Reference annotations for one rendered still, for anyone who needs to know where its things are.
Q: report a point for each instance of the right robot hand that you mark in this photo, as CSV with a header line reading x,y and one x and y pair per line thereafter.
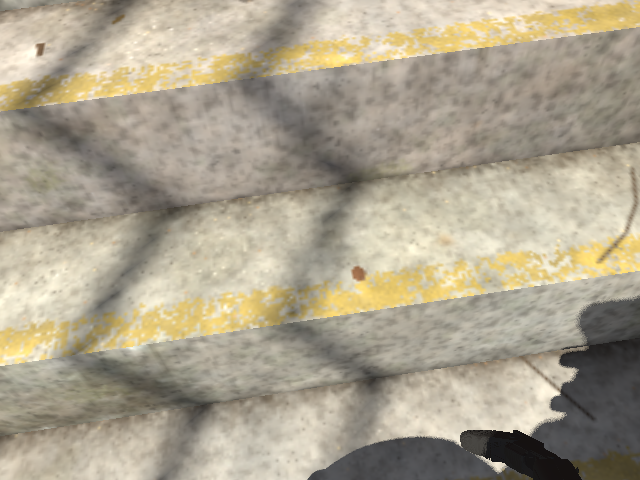
x,y
520,452

